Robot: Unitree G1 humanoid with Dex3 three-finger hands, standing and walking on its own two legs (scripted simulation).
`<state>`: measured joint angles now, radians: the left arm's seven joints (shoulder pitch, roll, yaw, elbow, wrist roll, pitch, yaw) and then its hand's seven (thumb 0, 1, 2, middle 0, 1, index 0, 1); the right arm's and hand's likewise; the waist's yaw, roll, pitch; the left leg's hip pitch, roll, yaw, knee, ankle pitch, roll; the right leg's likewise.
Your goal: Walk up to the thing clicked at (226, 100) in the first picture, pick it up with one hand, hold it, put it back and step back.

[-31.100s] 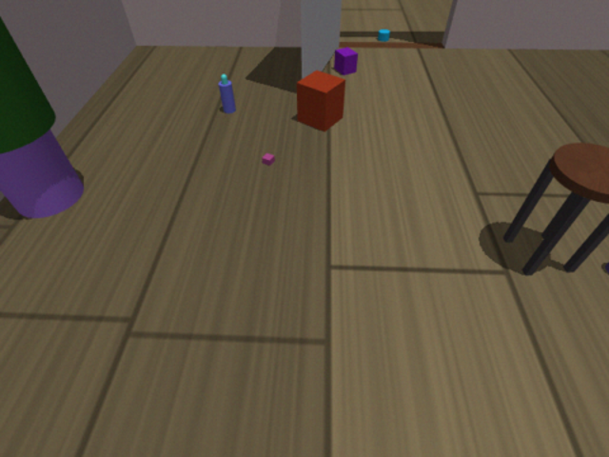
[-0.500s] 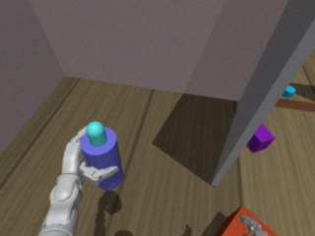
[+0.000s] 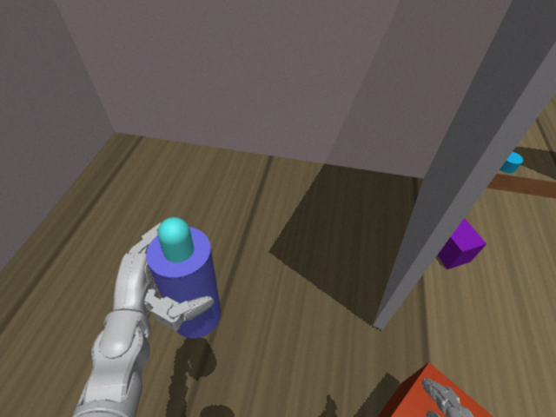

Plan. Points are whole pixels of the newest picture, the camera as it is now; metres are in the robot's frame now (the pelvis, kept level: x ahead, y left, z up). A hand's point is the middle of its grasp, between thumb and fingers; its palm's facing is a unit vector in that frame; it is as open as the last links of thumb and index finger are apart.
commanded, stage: hold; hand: left
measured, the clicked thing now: (186, 277) +0.31 +0.15 +0.03
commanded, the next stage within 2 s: crouch in 1.02 s
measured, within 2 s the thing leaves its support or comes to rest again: neither
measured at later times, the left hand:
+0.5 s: hand (183, 279) +0.31 +0.16 +0.03, palm faces +0.04 -1.00 -0.03, open 11.2 cm
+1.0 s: hand (183, 275) +0.31 +0.16 +0.03, palm faces +0.05 -1.00 -0.02, open 11.2 cm
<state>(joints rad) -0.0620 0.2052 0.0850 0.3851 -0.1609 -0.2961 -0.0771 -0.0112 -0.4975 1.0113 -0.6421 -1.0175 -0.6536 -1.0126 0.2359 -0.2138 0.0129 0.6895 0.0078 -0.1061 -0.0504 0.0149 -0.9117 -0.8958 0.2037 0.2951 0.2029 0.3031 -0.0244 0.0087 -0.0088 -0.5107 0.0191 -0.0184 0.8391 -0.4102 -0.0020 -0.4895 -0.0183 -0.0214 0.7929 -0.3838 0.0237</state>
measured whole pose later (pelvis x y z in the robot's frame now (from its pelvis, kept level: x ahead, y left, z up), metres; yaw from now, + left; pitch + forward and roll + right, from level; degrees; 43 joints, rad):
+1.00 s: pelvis +0.00 +0.00 +0.00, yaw +0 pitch +5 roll -1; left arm -0.07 0.19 0.09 0.39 -0.16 -0.29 -0.06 -0.01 -0.50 1.01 -0.64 -1.02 -0.65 -1.02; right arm 0.23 -0.22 0.01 0.69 0.01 -0.11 -0.04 0.01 -0.91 -0.90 0.20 0.30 0.20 0.30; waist -0.03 0.01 -0.02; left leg -0.52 0.02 -0.02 0.85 -0.41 -0.01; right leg -0.50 -0.01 -0.02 0.80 -0.39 0.02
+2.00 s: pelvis -0.06 -0.01 -0.25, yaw -2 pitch +34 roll -3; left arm -0.55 0.32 0.32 1.03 -0.11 -0.74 -0.12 -0.01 -0.49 0.98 -0.67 -0.96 -0.69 -0.96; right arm 0.11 -0.24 0.02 0.73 -0.08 -0.07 0.07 0.01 -0.92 -0.91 0.20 0.30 0.20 0.30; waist -0.11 0.00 -0.18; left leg -1.82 0.01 -0.07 1.92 -0.69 -0.02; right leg -1.80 -0.01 -0.03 1.87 -0.67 0.01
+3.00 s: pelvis -0.09 +0.00 -0.42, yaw -7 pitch +28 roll -9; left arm -0.66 0.53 0.43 1.12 -0.06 -0.76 -0.12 -0.01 -0.53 1.03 -0.68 -0.98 -0.69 -0.97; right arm 0.05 -0.31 0.16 0.73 -0.17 0.00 0.11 0.01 -0.95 -0.91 0.20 0.30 0.20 0.30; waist -0.21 -0.05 0.03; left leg -2.26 -0.01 -0.17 2.46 -0.69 -0.02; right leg -2.19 0.00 -0.09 2.35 -0.65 0.04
